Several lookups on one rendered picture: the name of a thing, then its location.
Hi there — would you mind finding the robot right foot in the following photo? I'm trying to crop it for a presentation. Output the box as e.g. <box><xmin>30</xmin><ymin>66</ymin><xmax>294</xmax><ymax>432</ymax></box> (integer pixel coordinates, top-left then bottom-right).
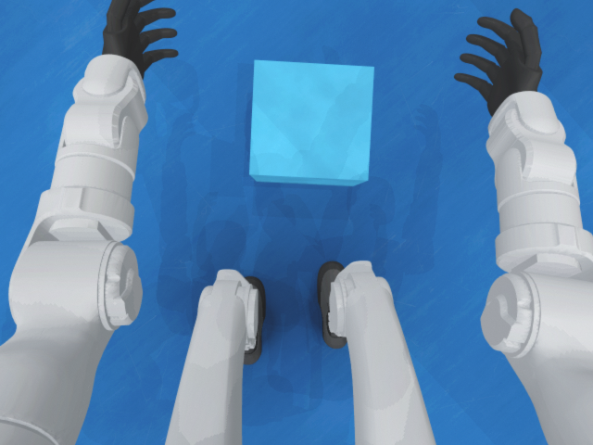
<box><xmin>317</xmin><ymin>261</ymin><xmax>347</xmax><ymax>349</ymax></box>

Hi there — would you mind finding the robot right hand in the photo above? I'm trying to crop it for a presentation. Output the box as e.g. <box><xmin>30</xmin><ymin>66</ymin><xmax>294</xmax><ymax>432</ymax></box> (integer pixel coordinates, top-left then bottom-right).
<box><xmin>454</xmin><ymin>8</ymin><xmax>543</xmax><ymax>117</ymax></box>

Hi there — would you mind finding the robot right forearm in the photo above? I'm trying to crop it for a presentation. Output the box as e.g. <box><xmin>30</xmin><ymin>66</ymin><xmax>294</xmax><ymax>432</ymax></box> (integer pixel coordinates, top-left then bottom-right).
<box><xmin>486</xmin><ymin>91</ymin><xmax>593</xmax><ymax>282</ymax></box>

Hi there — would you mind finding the robot left hand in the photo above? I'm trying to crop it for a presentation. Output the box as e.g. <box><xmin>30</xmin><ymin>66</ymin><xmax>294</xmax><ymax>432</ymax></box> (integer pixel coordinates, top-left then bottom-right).
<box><xmin>102</xmin><ymin>0</ymin><xmax>179</xmax><ymax>79</ymax></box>

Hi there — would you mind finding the carton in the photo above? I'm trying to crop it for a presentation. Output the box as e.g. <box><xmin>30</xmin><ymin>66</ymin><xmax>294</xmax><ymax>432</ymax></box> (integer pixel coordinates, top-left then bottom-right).
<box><xmin>249</xmin><ymin>60</ymin><xmax>374</xmax><ymax>186</ymax></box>

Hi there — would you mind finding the robot left forearm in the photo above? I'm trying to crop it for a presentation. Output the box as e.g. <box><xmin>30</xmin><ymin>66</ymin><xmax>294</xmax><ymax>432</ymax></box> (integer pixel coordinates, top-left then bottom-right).
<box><xmin>8</xmin><ymin>55</ymin><xmax>148</xmax><ymax>324</ymax></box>

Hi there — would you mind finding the robot left upper arm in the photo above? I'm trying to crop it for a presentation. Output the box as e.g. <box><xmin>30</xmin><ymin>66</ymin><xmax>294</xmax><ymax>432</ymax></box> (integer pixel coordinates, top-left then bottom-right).
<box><xmin>0</xmin><ymin>240</ymin><xmax>143</xmax><ymax>445</ymax></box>

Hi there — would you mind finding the left robot thigh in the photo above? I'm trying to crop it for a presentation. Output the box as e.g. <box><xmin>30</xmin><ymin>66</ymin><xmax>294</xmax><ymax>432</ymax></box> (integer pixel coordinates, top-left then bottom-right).
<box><xmin>165</xmin><ymin>280</ymin><xmax>259</xmax><ymax>445</ymax></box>

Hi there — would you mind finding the robot right upper arm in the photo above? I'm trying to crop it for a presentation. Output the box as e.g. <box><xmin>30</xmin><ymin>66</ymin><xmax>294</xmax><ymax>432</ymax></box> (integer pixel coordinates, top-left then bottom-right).
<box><xmin>481</xmin><ymin>270</ymin><xmax>593</xmax><ymax>445</ymax></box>

